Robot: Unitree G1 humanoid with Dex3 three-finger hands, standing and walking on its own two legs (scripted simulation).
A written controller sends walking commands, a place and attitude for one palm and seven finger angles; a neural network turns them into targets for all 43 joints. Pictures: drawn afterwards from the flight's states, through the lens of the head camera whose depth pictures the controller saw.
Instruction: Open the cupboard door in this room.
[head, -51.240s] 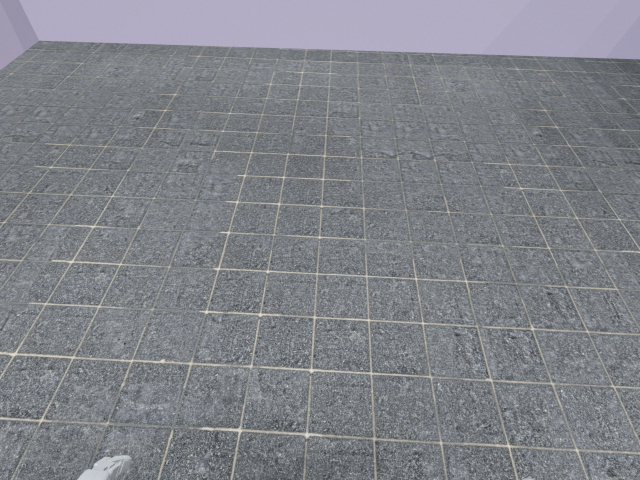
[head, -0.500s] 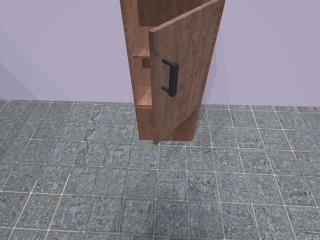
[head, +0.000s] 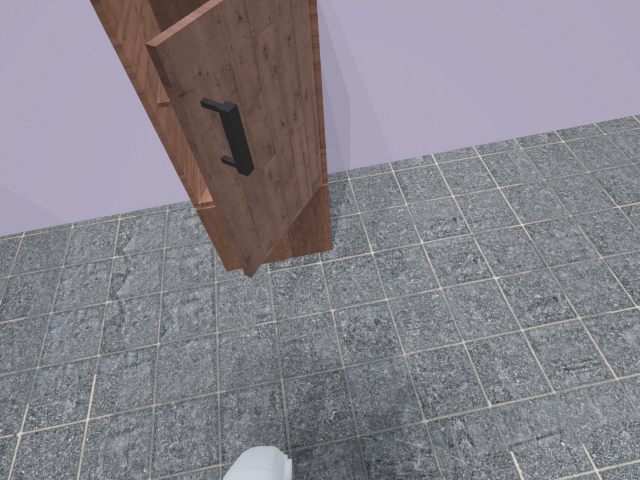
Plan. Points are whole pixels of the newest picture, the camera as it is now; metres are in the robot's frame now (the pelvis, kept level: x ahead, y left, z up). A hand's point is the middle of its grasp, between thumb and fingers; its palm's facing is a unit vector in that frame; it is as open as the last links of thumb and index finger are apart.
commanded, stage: walk to a spot facing it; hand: left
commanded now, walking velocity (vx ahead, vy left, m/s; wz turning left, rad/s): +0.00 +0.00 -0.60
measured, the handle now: (227, 137) +0.60 +0.20 +0.05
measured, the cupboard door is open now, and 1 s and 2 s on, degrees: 49 49 49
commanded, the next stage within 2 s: none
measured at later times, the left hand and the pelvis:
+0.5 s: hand out of the picture +0.11 +0.25 -0.18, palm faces -0.18 -0.96 -0.21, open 7.4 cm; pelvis +0.02 +0.06 +0.00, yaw -16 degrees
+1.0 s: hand (265, 406) +0.23 +0.12 -0.15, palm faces -0.56 -0.78 -0.27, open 7.4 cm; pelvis +0.01 +0.02 +0.00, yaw -36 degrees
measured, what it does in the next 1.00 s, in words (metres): steps on the spot, turning right: left foot, then right foot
